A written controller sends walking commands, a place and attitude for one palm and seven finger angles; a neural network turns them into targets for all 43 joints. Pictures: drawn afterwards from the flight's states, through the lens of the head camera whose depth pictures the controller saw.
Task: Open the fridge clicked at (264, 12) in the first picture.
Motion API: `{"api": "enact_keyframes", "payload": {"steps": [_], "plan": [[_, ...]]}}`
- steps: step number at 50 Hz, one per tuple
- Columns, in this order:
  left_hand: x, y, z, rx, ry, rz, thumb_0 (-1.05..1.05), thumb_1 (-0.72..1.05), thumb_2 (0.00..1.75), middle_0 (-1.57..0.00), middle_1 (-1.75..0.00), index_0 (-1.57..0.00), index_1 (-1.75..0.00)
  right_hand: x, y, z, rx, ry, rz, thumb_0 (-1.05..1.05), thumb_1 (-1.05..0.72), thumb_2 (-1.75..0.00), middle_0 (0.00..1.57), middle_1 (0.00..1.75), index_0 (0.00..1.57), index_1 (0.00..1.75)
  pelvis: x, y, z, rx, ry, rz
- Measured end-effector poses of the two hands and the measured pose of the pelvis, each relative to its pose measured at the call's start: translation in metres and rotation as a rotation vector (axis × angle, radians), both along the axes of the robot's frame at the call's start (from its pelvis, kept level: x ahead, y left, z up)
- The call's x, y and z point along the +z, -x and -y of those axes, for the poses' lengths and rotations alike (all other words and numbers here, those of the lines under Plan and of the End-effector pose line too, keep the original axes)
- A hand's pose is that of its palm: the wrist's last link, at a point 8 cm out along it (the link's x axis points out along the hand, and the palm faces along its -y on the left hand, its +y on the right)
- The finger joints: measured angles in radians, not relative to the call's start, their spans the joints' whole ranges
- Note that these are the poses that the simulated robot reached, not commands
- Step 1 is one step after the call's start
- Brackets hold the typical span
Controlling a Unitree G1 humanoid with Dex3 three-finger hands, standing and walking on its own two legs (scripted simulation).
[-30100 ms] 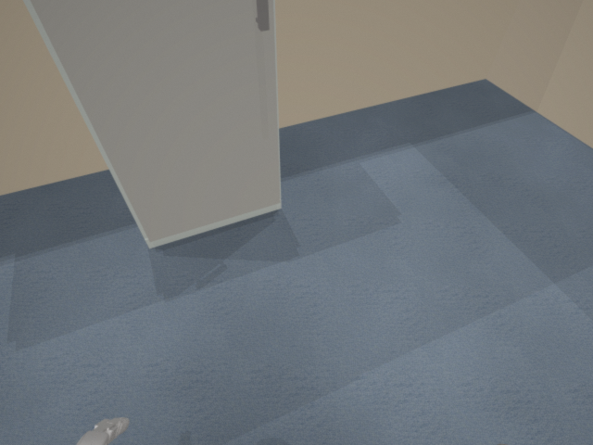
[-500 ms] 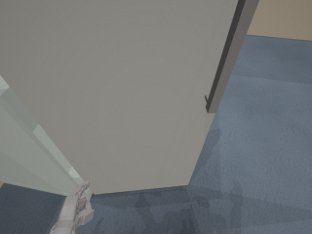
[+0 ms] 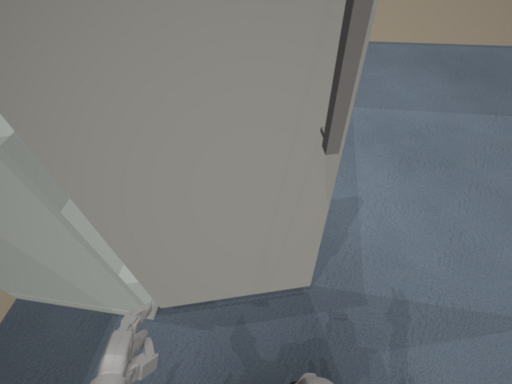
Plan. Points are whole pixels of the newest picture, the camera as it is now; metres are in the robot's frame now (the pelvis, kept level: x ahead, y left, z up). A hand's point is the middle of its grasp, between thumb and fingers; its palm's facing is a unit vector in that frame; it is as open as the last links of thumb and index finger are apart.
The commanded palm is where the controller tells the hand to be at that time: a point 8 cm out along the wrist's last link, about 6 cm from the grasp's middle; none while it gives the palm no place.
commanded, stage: step back with the hand held close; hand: right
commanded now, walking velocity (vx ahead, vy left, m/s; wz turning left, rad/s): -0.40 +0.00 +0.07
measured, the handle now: (345, 42) +0.51 -0.10 +0.27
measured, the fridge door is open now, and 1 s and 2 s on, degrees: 73 73 73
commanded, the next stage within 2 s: stop stepping back and stand still in 0.48 s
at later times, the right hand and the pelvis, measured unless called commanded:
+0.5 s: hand out of the picture +0.14 -0.28 +0.19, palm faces +0.38 +0.84 -0.38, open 7.4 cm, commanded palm +0.08 -0.31 +0.19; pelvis -0.08 -0.02 +0.02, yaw +4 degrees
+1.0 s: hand out of the picture +0.05 -0.31 +0.17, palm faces +0.33 +0.85 -0.42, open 7.4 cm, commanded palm +0.01 -0.34 +0.19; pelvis -0.17 -0.06 +0.02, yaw +8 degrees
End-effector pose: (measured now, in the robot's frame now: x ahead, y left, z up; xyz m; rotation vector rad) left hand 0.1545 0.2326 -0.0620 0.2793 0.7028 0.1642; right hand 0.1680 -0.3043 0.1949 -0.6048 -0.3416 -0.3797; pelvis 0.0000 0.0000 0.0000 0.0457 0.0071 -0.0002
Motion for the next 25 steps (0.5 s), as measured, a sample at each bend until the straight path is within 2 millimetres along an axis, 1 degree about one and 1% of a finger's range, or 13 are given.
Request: {"api": "enact_keyframes", "payload": {"steps": [5,8,10,14,18,21,25], "plan": [[-0.003,0.000,-0.001,-0.018,0.005,0.003,0.01,0.91,0.90,-0.20,-0.30,-0.21,-0.30,-0.002,0.013,-0.005,0.012,-0.010,0.004,0.01,-0.88,-0.90,0.21,0.30,0.21,0.30,-0.002,0.014,-0.002,0.015,-0.002,-0.002],[0.000,0.006,-0.001,-0.009,-0.007,-0.010,0.01,0.91,0.90,-0.20,-0.30,-0.21,-0.30,-0.005,0.018,-0.008,0.044,-0.046,0.011,0.01,-0.88,-0.90,0.21,0.30,0.21,0.30,-0.001,0.020,0.003,0.015,0.004,-0.004],[0.002,0.011,0.001,0.005,-0.020,-0.017,0.01,0.91,0.90,-0.20,-0.30,-0.21,-0.30,-0.006,0.021,-0.005,0.064,-0.056,0.016,0.01,-0.88,-0.90,0.21,0.30,0.21,0.30,-0.002,0.023,0.009,0.013,0.004,-0.011],[0.009,0.024,0.011,0.026,-0.040,-0.007,0.01,0.91,0.90,-0.20,-0.30,-0.21,-0.30,-0.006,0.027,0.012,0.071,-0.033,0.009,0.01,-0.88,-0.90,0.21,0.30,0.21,0.30,0.001,0.037,0.018,0.011,-0.007,-0.007],[0.019,0.041,0.024,0.018,-0.017,0.003,0.01,0.91,0.90,-0.20,-0.30,-0.21,-0.30,0.005,0.041,0.026,0.040,-0.046,0.015,0.01,-0.88,-0.90,0.21,0.30,0.21,0.30,0.012,0.049,0.022,0.023,-0.045,-0.030],[0.023,0.055,0.032,0.005,0.004,0.000,0.01,0.91,0.90,-0.20,-0.30,-0.21,-0.30,0.009,0.054,0.025,0.041,-0.089,0.020,0.01,-0.88,-0.90,0.21,0.30,0.21,0.30,0.019,0.059,0.024,0.051,-0.056,-0.051],[0.021,0.074,0.036,-0.006,0.019,0.000,0.01,0.91,0.90,-0.20,-0.30,-0.21,-0.30,0.008,0.068,0.014,0.082,-0.122,0.008,0.01,-0.89,-0.90,0.20,0.30,0.21,0.30,0.019,0.080,0.024,0.075,-0.049,-0.069]]}}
